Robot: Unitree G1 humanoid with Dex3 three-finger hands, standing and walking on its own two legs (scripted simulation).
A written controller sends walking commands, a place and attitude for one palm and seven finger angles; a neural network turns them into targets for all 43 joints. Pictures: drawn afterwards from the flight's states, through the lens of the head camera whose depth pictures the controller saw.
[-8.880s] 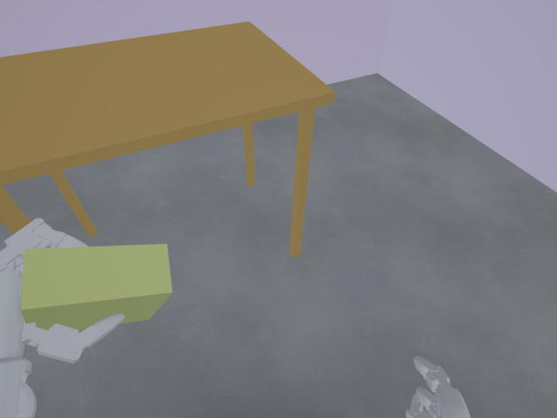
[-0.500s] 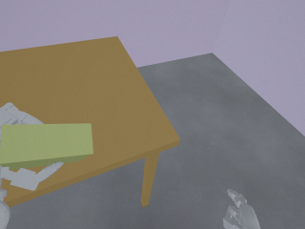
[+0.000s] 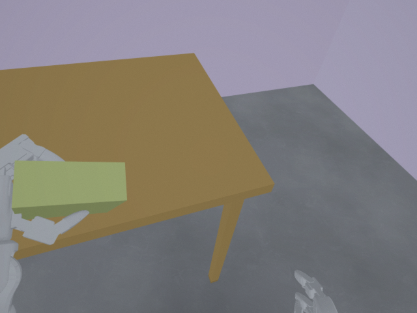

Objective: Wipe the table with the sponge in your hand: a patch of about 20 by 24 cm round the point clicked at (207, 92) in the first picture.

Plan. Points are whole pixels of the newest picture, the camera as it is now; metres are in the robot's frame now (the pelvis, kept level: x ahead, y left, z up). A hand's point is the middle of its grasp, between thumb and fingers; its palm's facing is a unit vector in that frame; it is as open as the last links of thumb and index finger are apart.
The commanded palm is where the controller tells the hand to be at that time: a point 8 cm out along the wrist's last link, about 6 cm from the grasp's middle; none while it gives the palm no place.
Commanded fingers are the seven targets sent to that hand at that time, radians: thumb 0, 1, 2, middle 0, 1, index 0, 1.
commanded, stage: come to a stop and stand still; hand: left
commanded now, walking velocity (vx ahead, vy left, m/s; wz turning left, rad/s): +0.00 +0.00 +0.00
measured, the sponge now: (86, 191) +0.24 +0.22 +0.15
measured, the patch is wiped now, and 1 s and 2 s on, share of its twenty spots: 0.00 0.00 0.00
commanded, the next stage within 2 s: look again from close up in 0.64 s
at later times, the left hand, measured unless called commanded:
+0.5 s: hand (63, 155) +0.27 +0.26 +0.19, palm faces +0.36 -0.84 -0.41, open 9.9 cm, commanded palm +0.22 +0.30 +0.19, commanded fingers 0.00 0.10 1.30 -1.20 -1.60 -1.20 -1.60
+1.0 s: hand (62, 167) +0.26 +0.26 +0.18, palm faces +0.39 -0.84 -0.38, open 9.9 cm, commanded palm +0.21 +0.29 +0.19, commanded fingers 0.00 0.10 1.30 -1.20 -1.60 -1.20 -1.60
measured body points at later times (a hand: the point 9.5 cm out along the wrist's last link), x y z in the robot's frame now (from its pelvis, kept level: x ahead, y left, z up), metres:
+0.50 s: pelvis +0.06 +0.02 +0.01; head +0.09 +0.05 +0.46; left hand +0.25 +0.30 +0.21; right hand +0.24 -0.20 -0.06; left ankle +0.03 +0.08 -0.73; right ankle +0.07 -0.11 -0.73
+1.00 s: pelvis +0.05 +0.01 +0.01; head +0.05 +0.03 +0.46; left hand +0.23 +0.30 +0.20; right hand +0.23 -0.21 -0.05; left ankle +0.03 +0.08 -0.73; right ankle +0.07 -0.11 -0.73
